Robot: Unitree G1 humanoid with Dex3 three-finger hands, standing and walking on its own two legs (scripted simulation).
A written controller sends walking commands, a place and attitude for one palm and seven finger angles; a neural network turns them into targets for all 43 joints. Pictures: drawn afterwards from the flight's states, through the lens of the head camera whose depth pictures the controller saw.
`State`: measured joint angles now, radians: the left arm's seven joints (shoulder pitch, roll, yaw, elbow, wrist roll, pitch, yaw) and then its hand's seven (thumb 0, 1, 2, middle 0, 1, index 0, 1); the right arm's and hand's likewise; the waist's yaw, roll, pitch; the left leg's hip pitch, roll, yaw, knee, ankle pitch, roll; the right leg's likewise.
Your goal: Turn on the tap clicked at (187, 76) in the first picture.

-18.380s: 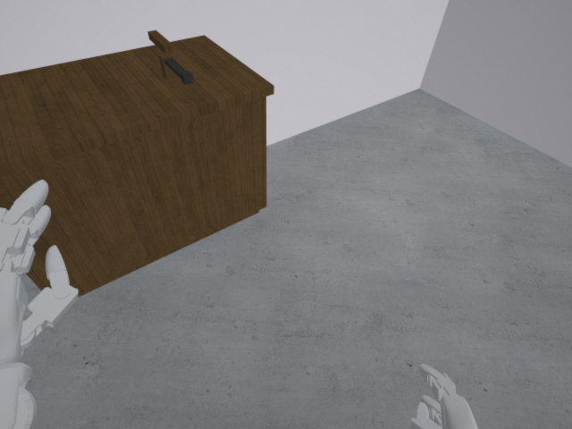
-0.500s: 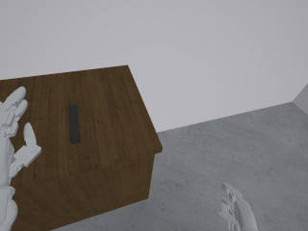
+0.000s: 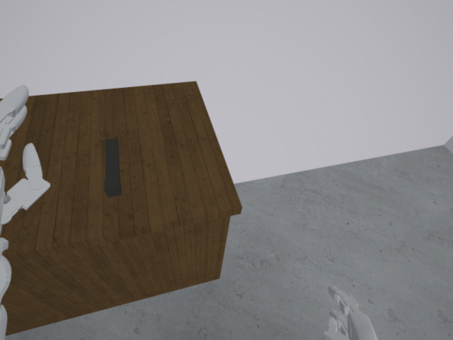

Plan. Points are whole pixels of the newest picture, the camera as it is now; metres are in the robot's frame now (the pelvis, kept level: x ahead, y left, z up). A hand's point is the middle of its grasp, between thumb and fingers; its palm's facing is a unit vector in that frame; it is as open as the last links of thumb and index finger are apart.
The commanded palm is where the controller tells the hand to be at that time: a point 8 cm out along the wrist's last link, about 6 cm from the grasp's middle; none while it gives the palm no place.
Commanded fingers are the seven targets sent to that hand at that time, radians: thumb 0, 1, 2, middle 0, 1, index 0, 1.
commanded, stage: come to a stop and stand still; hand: left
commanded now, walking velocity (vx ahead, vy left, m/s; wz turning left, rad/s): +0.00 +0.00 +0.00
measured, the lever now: (113, 187) +0.37 +0.28 -0.01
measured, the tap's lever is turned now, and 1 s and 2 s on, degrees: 0 0 0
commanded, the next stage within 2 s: look again from close up in 0.82 s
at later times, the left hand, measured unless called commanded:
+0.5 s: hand (70, 192) +0.24 +0.24 +0.18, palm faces +0.41 -0.87 -0.27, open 7.4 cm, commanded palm +0.18 +0.28 +0.18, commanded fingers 0.00 0.90 0.90 -0.20 -0.30 -0.20 -0.30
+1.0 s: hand (57, 198) +0.24 +0.26 +0.16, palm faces +0.38 -0.87 -0.32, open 7.4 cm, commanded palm +0.18 +0.29 +0.18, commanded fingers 0.00 0.90 0.90 -0.20 -0.30 -0.20 -0.30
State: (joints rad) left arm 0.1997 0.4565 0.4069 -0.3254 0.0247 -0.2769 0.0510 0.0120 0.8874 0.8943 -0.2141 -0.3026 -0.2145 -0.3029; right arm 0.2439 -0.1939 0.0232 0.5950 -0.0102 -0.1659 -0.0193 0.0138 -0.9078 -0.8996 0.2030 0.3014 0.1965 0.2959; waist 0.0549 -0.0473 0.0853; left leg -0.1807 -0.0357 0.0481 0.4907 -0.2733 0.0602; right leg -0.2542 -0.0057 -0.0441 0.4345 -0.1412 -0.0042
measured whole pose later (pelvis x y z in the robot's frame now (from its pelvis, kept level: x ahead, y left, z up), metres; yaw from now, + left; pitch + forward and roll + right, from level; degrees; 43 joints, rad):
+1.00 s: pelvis +0.02 +0.01 +0.00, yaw -1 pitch -3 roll -1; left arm 0.39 0.36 0.35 -0.46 -0.04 -0.24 0.11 0.01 0.89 0.89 -0.21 -0.30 -0.21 -0.30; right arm 0.21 -0.18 0.03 0.58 0.00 -0.14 -0.02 0.01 -0.91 -0.90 0.20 0.30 0.20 0.30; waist 0.03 -0.05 0.08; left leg -0.14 -0.04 0.06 0.47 -0.29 0.07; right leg -0.21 0.00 -0.03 0.41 -0.15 0.01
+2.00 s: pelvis +0.03 -0.06 +0.00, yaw +0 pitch +0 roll -1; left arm 0.46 0.35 0.35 -0.53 -0.07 -0.18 0.12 0.01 0.89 0.89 -0.21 -0.30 -0.21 -0.30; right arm 0.21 -0.23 -0.02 0.59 0.01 -0.10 -0.02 0.01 -0.91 -0.90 0.20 0.30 0.20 0.30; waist -0.01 -0.03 0.07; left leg -0.19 0.05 -0.01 0.56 -0.35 0.00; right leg -0.26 0.09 -0.08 0.48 -0.22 -0.09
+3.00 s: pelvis +0.00 +0.00 +0.00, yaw +0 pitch -2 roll -1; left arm 0.04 0.55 0.51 -0.29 0.01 -0.27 0.06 0.01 0.89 0.89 -0.22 -0.30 -0.22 -0.30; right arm 0.22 -0.19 0.02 0.63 -0.01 -0.15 0.00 0.01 -0.91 -0.90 0.20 0.30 0.20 0.30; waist 0.07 -0.06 0.12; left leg -0.21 -0.04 0.03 0.53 -0.29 0.06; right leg -0.28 -0.01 -0.05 0.47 -0.17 0.00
